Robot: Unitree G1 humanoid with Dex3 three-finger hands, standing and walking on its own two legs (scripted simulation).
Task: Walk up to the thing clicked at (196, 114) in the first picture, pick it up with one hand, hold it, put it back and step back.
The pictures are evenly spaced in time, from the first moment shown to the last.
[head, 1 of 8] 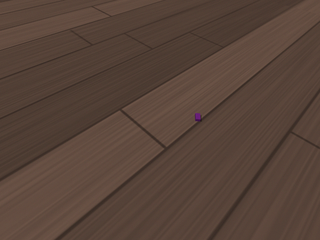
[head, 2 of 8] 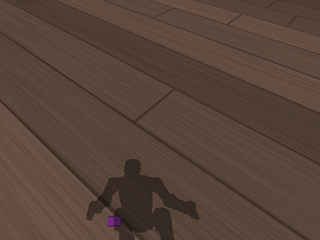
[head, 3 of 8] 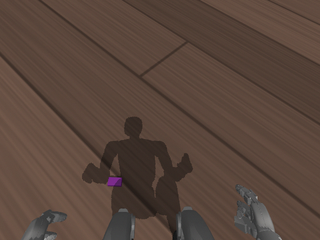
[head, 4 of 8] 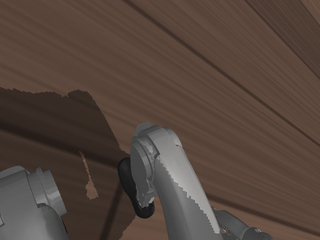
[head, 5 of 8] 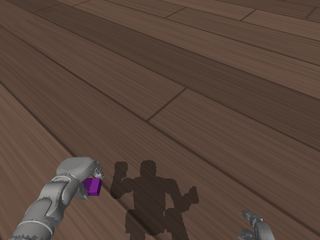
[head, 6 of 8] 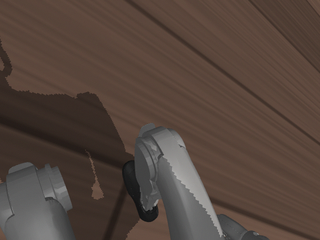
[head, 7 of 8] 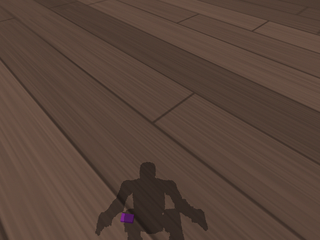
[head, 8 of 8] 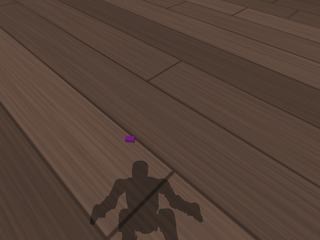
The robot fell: no
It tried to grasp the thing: yes
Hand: left
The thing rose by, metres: 0.69
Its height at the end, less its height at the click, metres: +0.00
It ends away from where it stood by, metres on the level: 0.01
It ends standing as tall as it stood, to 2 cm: yes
